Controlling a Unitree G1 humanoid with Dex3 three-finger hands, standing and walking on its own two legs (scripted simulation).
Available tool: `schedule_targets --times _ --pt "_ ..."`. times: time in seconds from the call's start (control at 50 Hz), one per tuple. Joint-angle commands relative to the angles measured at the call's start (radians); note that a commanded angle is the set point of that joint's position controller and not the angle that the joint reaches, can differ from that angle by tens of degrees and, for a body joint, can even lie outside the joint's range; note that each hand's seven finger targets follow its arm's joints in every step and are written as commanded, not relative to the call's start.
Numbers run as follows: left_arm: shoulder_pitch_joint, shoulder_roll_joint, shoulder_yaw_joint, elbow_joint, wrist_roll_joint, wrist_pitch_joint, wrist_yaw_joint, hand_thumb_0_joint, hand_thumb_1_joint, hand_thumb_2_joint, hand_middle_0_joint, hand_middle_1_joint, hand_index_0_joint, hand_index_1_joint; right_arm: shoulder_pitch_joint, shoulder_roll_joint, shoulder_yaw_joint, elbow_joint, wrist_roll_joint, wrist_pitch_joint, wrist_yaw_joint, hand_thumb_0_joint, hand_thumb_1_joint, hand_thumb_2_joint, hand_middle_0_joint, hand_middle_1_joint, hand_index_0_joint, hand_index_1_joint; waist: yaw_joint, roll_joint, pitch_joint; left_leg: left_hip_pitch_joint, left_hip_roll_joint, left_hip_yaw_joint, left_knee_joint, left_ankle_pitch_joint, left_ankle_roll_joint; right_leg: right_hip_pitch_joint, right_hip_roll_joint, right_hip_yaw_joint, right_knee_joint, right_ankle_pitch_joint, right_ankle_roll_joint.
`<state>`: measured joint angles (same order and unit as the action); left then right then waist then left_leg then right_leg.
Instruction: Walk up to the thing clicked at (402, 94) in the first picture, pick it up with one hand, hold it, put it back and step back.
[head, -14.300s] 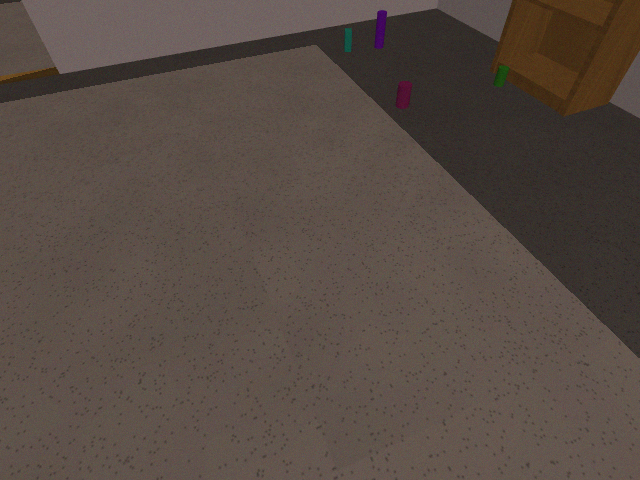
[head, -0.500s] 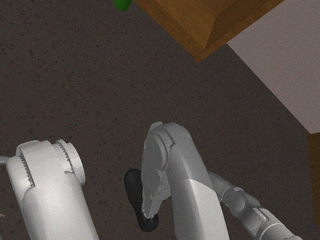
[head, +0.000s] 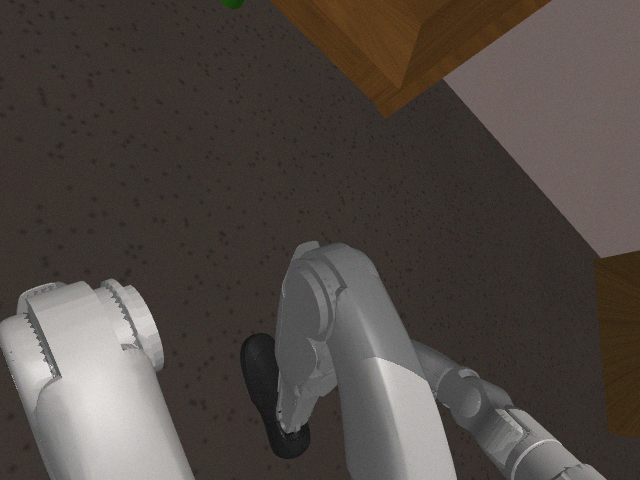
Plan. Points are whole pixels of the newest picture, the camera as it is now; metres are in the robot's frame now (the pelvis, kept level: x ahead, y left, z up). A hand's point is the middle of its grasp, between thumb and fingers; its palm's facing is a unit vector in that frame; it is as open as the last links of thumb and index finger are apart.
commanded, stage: close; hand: left
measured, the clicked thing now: out of the picture +0.40 +0.31 -0.21
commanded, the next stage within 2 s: settle in 0.16 s
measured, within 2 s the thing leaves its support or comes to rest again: leaves its support in 0.56 s
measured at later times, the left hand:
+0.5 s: hand out of the picture +0.39 +0.30 -0.17, palm faces +0.38 -0.92 +0.02, open 11.1 cm
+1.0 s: hand out of the picture +0.37 +0.32 -0.07, palm faces +0.39 -0.92 +0.01, open 11.2 cm
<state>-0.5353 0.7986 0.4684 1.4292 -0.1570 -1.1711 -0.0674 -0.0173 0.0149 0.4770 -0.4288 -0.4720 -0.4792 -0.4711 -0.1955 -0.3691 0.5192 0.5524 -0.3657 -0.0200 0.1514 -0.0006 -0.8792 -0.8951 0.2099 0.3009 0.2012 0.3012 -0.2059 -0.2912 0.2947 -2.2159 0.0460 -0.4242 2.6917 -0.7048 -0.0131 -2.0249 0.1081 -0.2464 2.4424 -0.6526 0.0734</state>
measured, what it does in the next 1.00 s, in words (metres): stands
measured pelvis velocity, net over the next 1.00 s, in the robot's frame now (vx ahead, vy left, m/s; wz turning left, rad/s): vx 0.01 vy -0.01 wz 0.05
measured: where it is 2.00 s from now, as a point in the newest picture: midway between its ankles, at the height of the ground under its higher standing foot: (204, 457)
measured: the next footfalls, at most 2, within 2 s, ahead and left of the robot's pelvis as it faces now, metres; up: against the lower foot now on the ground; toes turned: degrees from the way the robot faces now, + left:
none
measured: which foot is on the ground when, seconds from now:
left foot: down 0.00-1.00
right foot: down 0.00-1.00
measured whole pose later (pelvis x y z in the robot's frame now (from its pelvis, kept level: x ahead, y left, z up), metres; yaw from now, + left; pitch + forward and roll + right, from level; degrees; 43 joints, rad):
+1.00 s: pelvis +0.01 -0.01 +0.02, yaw +3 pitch +18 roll -14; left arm -0.45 0.60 0.40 0.92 -0.17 -0.85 -0.08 -0.01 -0.45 0.97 -0.61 -0.97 -0.63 -0.96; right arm -0.06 -0.33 0.29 0.59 -0.22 0.03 0.15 0.00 -0.90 -0.90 0.21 0.30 0.20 0.30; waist -0.14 -0.16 0.10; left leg -2.26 0.05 -0.32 2.58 -0.68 -0.01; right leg -2.09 0.06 -0.19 2.40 -0.67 0.05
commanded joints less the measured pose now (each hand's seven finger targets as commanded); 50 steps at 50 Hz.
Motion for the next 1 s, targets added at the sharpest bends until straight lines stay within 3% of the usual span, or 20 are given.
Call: schedule_targets --times 0.0,0.1,0.14,0.26,0.38,0.48,0.6,0.66,0.7,0.74,0.84,0.86,0.96,0.98 --pt "-0.198 0.107 -0.022 -0.117 0.017 -0.052 0.004 0.0 0.369 0.836 -0.764 -0.776 -0.754 -0.783 0.003 -0.356 -0.123 -0.014 -0.001 0.012 -0.025 0.0 -0.872 -0.896 0.199 0.299 0.199 0.299 -0.129 0.511 -0.495 0.369 0.047 0.104 -0.344 0.075 -0.02 0.191 0.031 -0.138 -0.175 0.172 -0.075" --pt "-0.222 0.11 -0.027 -0.112 0.025 -0.047 0.013 0.0 0.393 0.968 -0.91 -0.938 -0.903 -0.946 0.012 -0.353 -0.12 -0.008 -0.004 0.02 -0.026 0.0 -0.873 -0.896 0.199 0.299 0.199 0.299 -0.137 0.519 -0.495 0.368 0.048 0.105 -0.345 0.064 -0.019 0.196 0.032 -0.136 -0.183 0.165 -0.076" --pt "-0.205 0.118 -0.017 -0.119 0.023 -0.047 0.014 0.0 0.374 0.992 -0.93 -0.97 -0.924 -0.978 0.012 -0.35 -0.117 -0.008 -0.007 0.022 -0.027 0.0 -0.873 -0.896 0.199 0.299 0.199 0.299 -0.126 0.52 -0.518 0.384 0.05 0.111 -0.336 0.096 -0.018 0.212 0.035 -0.13 -0.184 0.189 -0.076" --pt "-0.194 0.119 -0.003 -0.117 0.024 -0.045 0.03 0.0 0.326 1.171 -1.057 -1.159 -1.038 -1.189 0.003 -0.355 -0.118 -0.02 -0.006 0.031 -0.025 0.0 -0.905 -0.907 0.199 0.3 0.199 0.3 -0.121 0.528 -0.489 0.383 0.054 0.095 -0.362 0.068 -0.023 0.196 0.032 -0.145 -0.177 0.162 -0.077" --pt "-0.195 0.143 -0.006 -0.173 0.022 -0.042 0.019 0.0 0.309 1.204 -1.093 -1.214 -1.081 -1.238 0.013 -0.352 -0.123 -0.009 0.0 0.032 -0.029 0.0 -0.905 -0.906 0.2 0.3 0.199 0.3 -0.108 0.559 -0.524 0.397 0.053 0.113 -0.346 0.099 -0.019 0.212 0.035 -0.129 -0.18 0.188 -0.08" --pt "-0.197 0.163 0.035 -0.267 0.02 -0.025 0.036 0.0 0.279 1.243 -1.149 -1.275 -1.138 -1.299 0.025 -0.354 -0.139 -0.015 0.007 0.04 -0.028 0.0 -0.906 -0.906 0.2 0.3 0.199 0.3 -0.09 0.622 -0.542 0.435 0.059 0.103 -0.383 0.111 -0.032 0.202 0.025 -0.131 -0.163 0.191 -0.083" --pt "-0.176 0.15 0.029 -0.387 0.033 0.028 0.031 0.0 0.243 1.254 -1.194 -1.31 -1.182 -1.337 0.051 -0.333 -0.18 -0.013 0.024 0.048 -0.025 0.0 -0.908 -0.905 0.199 0.3 0.199 0.3 -0.073 0.647 -0.597 0.422 0.05 0.142 -0.383 0.106 -0.025 0.204 0.019 -0.103 -0.178 0.191 -0.088" --pt "-0.139 0.087 0.004 -0.441 0.02 0.068 0.022 0.0 0.235 1.28 -1.218 -1.341 -1.207 -1.368 0.071 -0.329 -0.213 -0.008 0.039 0.048 -0.024 0.0 -0.903 -0.904 0.2 0.3 0.199 0.3 -0.057 0.627 -0.616 0.41 0.045 0.158 -0.393 0.083 -0.02 0.203 0.016 -0.089 -0.196 0.185 -0.089" --pt "-0.155 0.069 -0.009 -0.492 0.01 0.093 0.016 0.0 0.213 1.27 -1.232 -1.349 -1.223 -1.375 0.073 -0.326 -0.233 -0.014 0.056 0.042 -0.022 0.0 -0.906 -0.904 0.199 0.3 0.199 0.3 -0.05 0.626 -0.63 0.399 0.042 0.16 -0.406 0.059 -0.017 0.177 0.013 -0.087 -0.198 0.166 -0.091" --pt "-0.125 0.059 -0.012 -0.546 0.004 0.12 0.007 0.0 0.236 1.258 -1.221 -1.336 -1.215 -1.359 0.106 -0.316 -0.252 -0.008 0.07 0.044 -0.022 0.0 -0.901 -0.902 0.2 0.3 0.199 0.3 -0.031 0.628 -0.687 0.422 0.037 0.17 -0.41 0.1 -0.017 0.194 0.012 -0.077 -0.2 0.194 -0.093" --pt "-0.137 -0.019 -0.037 -0.624 -0.016 0.194 -0.008 0.0 0.192 1.267 -1.229 -1.347 -1.222 -1.371 0.124 -0.289 -0.306 -0.008 0.115 0.042 -0.023 0.0 -0.893 -0.9 0.2 0.3 0.199 0.3 0.002 0.596 -0.693 0.374 0.029 0.189 -0.438 0.051 -0.006 0.138 0.003 -0.053 -0.21 0.148 -0.098" --pt "-0.143 -0.004 -0.021 -0.665 -0.016 0.207 -0.007 0.0 0.176 1.253 -1.225 -1.337 -1.218 -1.362 0.136 -0.282 -0.318 -0.008 0.122 0.042 -0.025 0.0 -0.891 -0.9 0.2 0.3 0.199 0.3 0.014 0.602 -0.718 0.379 0.028 0.196 -0.445 0.046 -0.004 0.139 0.002 -0.047 -0.217 0.14 -0.1" --pt "-0.135 -0.078 -0.083 -0.761 -0.003 0.285 -0.031 0.0 0.205 1.245 -1.224 -1.329 -1.216 -1.354 0.169 -0.249 -0.377 -0.004 0.166 0.048 -0.031 0.0 -0.891 -0.9 0.2 0.3 0.199 0.3 0.044 0.603 -0.754 0.38 0.02 0.222 -0.491 0.0 0.003 0.098 -0.008 -0.017 -0.241 0.097 -0.108" --pt "-0.131 -0.086 -0.07 -0.754 -0.011 0.299 -0.035 0.0 0.205 1.234 -1.227 -1.331 -1.222 -1.353 0.175 -0.247 -0.387 -0.003 0.177 0.051 -0.034 0.0 -0.893 -0.899 0.2 0.3 0.2 0.3 0.045 0.597 -0.747 0.371 0.017 0.225 -0.499 -0.007 0.004 0.086 -0.012 -0.013 -0.243 0.089 -0.107"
